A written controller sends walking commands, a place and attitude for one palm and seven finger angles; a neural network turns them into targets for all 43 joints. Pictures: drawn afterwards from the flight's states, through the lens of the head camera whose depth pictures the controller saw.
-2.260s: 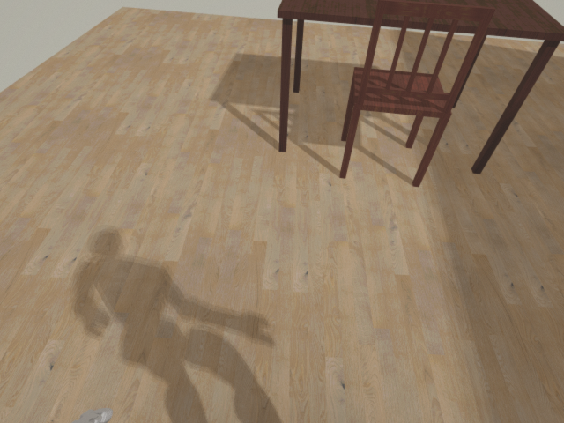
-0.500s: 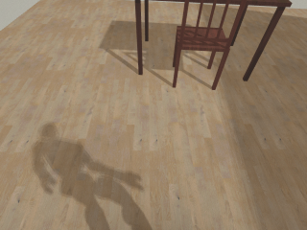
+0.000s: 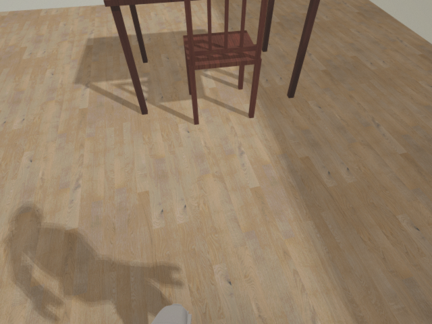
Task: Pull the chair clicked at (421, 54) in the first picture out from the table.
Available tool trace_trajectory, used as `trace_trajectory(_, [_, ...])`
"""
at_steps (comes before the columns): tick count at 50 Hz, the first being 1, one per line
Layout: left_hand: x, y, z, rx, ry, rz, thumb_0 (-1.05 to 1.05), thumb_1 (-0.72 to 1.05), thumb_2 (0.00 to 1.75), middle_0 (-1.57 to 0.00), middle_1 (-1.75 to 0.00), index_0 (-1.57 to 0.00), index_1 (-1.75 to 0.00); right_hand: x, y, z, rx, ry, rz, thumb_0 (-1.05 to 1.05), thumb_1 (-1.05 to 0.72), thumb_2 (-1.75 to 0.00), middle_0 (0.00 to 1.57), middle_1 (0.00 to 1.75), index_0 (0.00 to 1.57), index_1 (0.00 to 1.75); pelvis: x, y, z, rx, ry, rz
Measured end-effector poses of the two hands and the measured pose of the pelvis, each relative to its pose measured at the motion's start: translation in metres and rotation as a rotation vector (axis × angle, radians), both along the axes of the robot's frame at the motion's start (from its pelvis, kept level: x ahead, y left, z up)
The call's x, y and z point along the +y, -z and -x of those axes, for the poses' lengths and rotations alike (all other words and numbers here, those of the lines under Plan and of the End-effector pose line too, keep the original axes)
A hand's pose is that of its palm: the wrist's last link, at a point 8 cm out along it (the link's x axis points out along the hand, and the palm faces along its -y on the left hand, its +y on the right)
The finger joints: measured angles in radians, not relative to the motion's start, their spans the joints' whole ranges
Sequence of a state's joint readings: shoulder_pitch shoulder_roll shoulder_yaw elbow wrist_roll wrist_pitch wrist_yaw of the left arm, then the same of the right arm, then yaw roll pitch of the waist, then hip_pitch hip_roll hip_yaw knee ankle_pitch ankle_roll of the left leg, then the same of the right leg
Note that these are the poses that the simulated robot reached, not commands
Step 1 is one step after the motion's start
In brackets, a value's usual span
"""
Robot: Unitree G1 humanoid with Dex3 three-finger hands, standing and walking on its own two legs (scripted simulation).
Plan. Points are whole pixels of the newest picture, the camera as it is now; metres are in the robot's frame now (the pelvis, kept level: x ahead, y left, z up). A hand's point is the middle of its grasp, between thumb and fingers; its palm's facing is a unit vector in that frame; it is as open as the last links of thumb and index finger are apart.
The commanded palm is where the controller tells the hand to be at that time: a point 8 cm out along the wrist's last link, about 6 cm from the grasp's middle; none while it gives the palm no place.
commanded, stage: walk to a spot facing it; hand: left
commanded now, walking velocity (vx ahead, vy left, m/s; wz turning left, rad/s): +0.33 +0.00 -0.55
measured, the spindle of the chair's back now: (226, 20) +1.48 +0.10 -0.10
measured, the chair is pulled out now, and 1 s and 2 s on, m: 0.00 0.00 0.00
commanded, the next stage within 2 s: turn to face it in 1.90 s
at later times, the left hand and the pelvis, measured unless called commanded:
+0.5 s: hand (125, 240) +0.32 +0.27 -0.18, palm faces -0.23 -0.95 -0.19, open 7.4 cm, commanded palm none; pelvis +0.19 +0.09 +0.00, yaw -18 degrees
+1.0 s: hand (188, 176) +0.54 +0.15 -0.18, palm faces -0.47 -0.86 -0.22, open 7.2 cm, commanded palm none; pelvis +0.40 +0.00 -0.01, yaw -30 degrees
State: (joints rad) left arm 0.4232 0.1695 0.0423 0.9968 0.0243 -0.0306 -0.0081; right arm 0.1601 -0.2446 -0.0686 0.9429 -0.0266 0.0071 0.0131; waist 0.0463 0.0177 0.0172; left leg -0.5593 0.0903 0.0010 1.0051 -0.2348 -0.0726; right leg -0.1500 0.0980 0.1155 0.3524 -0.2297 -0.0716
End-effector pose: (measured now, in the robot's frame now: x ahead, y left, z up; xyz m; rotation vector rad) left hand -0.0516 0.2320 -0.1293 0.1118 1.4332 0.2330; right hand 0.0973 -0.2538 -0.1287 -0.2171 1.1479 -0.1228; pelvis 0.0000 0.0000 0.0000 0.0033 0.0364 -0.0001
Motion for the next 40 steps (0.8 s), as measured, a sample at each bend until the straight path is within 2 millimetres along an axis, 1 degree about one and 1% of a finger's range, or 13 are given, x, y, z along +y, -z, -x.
trace_trajectory(3, [0.013,0.004,-0.020,-0.001,0.013,0.002,0.00,0.90,0.90,-0.20,-0.30,-0.20,-0.29,0.011,-0.003,-0.021,-0.018,0.011,0.007,0.01,-0.90,-0.90,0.20,0.30,0.20,0.30,0.012,0.001,-0.018,0.003,0.025,0.011])
trace_trajectory(7, [0.037,0.014,-0.053,-0.001,0.034,0.010,0.00,0.90,0.90,-0.20,-0.30,-0.20,-0.29,0.036,-0.008,-0.059,-0.067,0.019,0.011,0.01,-0.90,-0.90,0.20,0.30,0.20,0.30,0.033,0.006,-0.048,0.002,0.063,0.023])
trace_trajectory(10, [0.061,0.029,-0.086,0.002,0.063,0.021,0.00,0.90,0.90,-0.20,-0.30,-0.20,-0.29,0.058,-0.009,-0.090,-0.132,0.033,0.023,0.01,-0.90,-0.90,0.20,0.30,0.20,0.30,0.052,0.015,-0.074,-0.002,0.101,0.033])
trace_trajectory(12, [0.077,0.039,-0.115,0.005,0.098,0.028,0.00,0.90,0.90,-0.20,-0.30,-0.20,-0.29,0.070,-0.011,-0.101,-0.174,0.060,0.035,0.01,-0.90,-0.90,0.20,0.30,0.20,0.30,0.063,0.020,-0.088,-0.016,0.142,0.027])
trace_trajectory(14, [0.090,0.039,-0.151,-0.010,0.155,0.031,0.00,0.90,0.90,-0.20,-0.30,-0.20,-0.29,0.079,-0.017,-0.098,-0.184,0.106,0.037,0.01,-0.90,-0.89,0.21,0.30,0.20,0.30,0.071,0.017,-0.103,-0.031,0.184,0.035])
trace_trajectory(16, [0.100,0.035,-0.195,-0.051,0.208,0.033,0.00,0.91,0.90,-0.20,-0.30,-0.20,-0.29,0.087,-0.020,-0.087,-0.160,0.164,0.042,0.01,-0.90,-0.89,0.21,0.30,0.20,0.30,0.077,0.011,-0.118,-0.041,0.210,0.045])
trace_trajectory(21, [0.105,0.021,-0.303,-0.187,0.307,0.034,0.00,0.91,0.90,-0.19,-0.29,-0.19,-0.29,0.104,-0.016,-0.040,-0.001,0.322,0.053,0.00,-0.92,-0.89,0.21,0.30,0.20,0.30,0.089,0.002,-0.155,-0.046,0.270,0.055])
trace_trajectory(26, [0.087,0.018,-0.388,-0.245,0.397,0.051,0.00,0.91,0.90,-0.19,-0.29,-0.19,-0.29,0.129,-0.008,0.009,0.193,0.455,0.031,0.01,-0.92,-0.89,0.20,0.30,0.20,0.30,0.093,0.003,-0.193,-0.039,0.328,0.048])
trace_trajectory(29, [0.066,0.021,-0.428,-0.241,0.453,0.075,0.00,0.91,0.90,-0.19,-0.29,-0.19,-0.29,0.150,-0.005,0.029,0.301,0.525,-0.004,0.01,-0.92,-0.89,0.20,0.30,0.20,0.30,0.089,0.006,-0.217,-0.035,0.358,0.046])
trace_trajectory(31, [0.047,0.024,-0.453,-0.233,0.495,0.097,0.00,0.91,0.90,-0.19,-0.29,-0.19,-0.29,0.165,-0.004,0.037,0.366,0.566,-0.035,0.01,-0.91,-0.90,0.20,0.30,0.20,0.30,0.085,0.009,-0.233,-0.032,0.376,0.048])
trace_trajectory(36, [-0.013,0.036,-0.516,-0.234,0.605,0.154,0.00,0.91,0.90,-0.19,-0.29,-0.19,-0.29,0.195,-0.002,0.038,0.499,0.663,-0.123,0.01,-0.91,-0.89,0.20,0.30,0.20,0.30,0.066,0.018,-0.274,-0.026,0.422,0.056])
trace_trajectory(38, [-0.037,0.040,-0.539,-0.249,0.639,0.169,0.00,0.91,0.90,-0.19,-0.29,-0.19,-0.29,0.199,0.001,0.030,0.534,0.703,-0.155,0.01,-0.91,-0.89,0.20,0.30,0.20,0.30,0.053,0.023,-0.293,-0.031,0.448,0.052])
trace_trajectory(40, [-0.056,0.045,-0.560,-0.280,0.653,0.176,0.00,0.91,0.90,-0.19,-0.29,-0.19,-0.29,0.195,0.008,0.017,0.551,0.729,-0.185,0.01,-0.90,-0.89,0.20,0.30,0.20,0.30,0.037,0.031,-0.314,-0.039,0.459,0.030])
